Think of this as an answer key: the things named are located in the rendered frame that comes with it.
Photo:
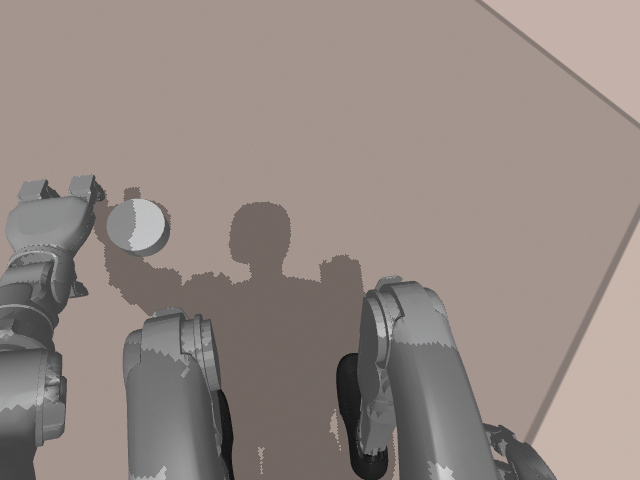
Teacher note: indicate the left robot foot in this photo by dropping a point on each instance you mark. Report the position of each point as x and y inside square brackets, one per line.
[227, 433]

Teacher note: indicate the right robot hand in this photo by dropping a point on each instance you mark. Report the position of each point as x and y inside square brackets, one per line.
[524, 463]

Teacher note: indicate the tin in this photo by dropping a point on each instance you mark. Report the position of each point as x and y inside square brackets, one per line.
[138, 227]

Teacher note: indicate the right robot foot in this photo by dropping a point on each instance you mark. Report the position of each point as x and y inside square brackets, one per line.
[365, 466]

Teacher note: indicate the left robot hand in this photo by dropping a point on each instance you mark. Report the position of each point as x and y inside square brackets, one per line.
[43, 218]

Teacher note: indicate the left robot arm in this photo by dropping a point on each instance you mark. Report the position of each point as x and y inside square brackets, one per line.
[34, 289]

